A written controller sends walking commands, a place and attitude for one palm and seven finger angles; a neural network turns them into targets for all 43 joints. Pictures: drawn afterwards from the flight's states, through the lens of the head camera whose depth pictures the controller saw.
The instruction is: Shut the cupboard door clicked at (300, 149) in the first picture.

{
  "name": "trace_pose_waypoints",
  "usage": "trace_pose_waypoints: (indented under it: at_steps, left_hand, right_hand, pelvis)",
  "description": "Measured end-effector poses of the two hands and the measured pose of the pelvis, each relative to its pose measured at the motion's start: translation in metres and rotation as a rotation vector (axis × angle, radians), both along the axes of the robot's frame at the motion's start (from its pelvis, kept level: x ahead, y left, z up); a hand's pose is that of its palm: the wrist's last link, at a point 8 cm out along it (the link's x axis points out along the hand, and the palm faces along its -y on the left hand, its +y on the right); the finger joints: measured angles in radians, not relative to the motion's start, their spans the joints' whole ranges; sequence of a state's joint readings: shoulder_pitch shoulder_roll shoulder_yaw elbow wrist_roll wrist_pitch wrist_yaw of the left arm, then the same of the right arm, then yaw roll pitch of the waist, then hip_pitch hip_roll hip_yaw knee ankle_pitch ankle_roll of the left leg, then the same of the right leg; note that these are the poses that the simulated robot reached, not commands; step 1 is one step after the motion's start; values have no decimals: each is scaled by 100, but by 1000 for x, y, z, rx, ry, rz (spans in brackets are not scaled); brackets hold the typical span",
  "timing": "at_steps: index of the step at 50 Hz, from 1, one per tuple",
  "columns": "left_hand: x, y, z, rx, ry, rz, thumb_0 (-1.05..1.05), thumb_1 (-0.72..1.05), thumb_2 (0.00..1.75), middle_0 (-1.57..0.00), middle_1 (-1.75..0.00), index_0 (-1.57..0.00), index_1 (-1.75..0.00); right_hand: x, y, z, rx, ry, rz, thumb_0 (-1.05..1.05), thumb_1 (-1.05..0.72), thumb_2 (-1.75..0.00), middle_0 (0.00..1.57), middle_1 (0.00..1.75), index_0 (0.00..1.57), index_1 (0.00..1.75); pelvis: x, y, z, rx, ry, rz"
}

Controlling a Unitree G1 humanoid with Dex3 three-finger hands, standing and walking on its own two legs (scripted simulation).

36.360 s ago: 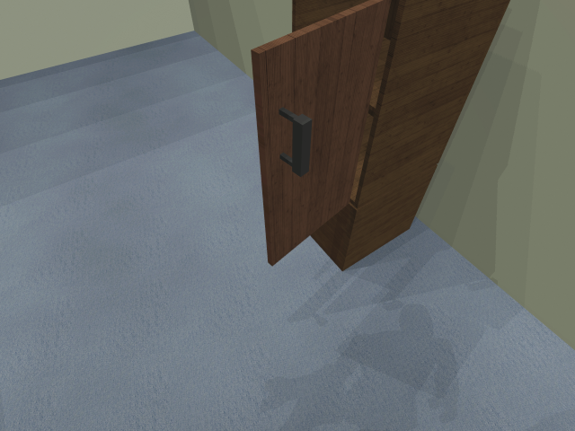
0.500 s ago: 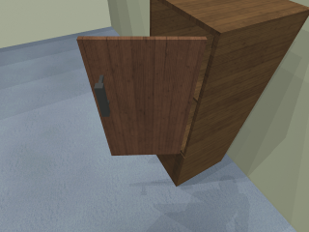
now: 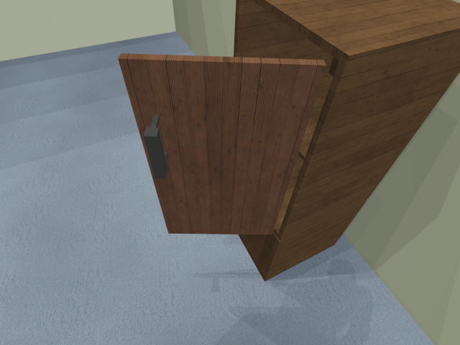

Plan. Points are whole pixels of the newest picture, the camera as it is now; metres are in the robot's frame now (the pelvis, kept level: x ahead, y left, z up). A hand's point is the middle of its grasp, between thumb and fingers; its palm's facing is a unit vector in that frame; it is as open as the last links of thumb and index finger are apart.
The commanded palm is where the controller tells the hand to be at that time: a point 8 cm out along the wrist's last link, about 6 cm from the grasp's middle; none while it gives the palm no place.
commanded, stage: come to a stop and stand still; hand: left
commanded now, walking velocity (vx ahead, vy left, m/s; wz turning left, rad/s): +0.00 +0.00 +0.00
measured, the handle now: (158, 147) +0.45 +0.18 +0.07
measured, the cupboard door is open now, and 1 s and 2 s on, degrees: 64 64 64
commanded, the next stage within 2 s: look again from close up in 0.28 s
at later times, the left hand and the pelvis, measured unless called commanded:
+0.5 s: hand out of the picture +0.01 +0.19 -0.18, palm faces -0.02 -0.98 -0.21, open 7.3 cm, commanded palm none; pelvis +0.01 +0.02 -0.01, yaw -1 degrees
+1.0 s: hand out of the picture -0.02 +0.24 -0.18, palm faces -0.04 -0.97 -0.25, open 7.4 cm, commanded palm +0.07 +0.28 -0.07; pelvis -0.02 +0.04 -0.01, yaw -2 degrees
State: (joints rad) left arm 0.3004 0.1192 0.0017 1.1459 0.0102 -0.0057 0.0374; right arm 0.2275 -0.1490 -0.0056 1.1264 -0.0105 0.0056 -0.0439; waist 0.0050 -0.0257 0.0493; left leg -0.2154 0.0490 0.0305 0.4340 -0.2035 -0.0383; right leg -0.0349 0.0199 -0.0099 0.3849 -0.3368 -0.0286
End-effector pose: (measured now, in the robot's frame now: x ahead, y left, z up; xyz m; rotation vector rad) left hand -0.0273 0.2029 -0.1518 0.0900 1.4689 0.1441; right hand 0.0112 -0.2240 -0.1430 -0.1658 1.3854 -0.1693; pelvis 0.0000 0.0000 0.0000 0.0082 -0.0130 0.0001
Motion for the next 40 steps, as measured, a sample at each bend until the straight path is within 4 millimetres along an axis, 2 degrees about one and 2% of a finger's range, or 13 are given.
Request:
trace_pose_waypoints:
  at_steps: [8, 19, 24, 33, 40]
  left_hand:
    - [19, 14, 2, 31, -26, -12, 0, 91, 90, -20, -30, -20, -30]
    - [34, 22, 3, 44, -51, -28, 0, 91, 90, -20, -30, -20, -30]
    - [38, 29, 1, 58, -88, -75, 0, 91, 90, -20, -30, -20, -30]
    - [46, 59, 2, 89, -165, -88, 1, 91, 90, -20, -30, -20, -30]
    - [36, 75, 6, 94, -158, -102, 1, 91, 90, -20, -30, -20, -30]
  right_hand:
    - [10, 1, -1, 2, -5, 5, 1, -92, -90, 20, 30, 20, 30]
    - [3, 7, -2, 11, 23, -6, 1, -91, -90, 20, 30, 20, 30]
    - [5, 9, -6, 9, -40, -16, 1, -92, -90, 20, 30, 20, 30]
    - [2, 28, -11, 13, -99, -6, 1, -93, -90, 20, 30, 20, 30]
    - [-4, 35, -6, 19, -99, 15, 1, -92, -90, 20, 30, 20, 30]
  pelvis:
    - [8, 2, 0, 3, -2, -2]
    - [12, 5, 0, 5, -6, -3]
    - [7, 15, -7, -19, 15, -18]
    - [-8, 33, -12, -11, -15, -21]
    - [-19, 40, -9, -5, -1, -25]
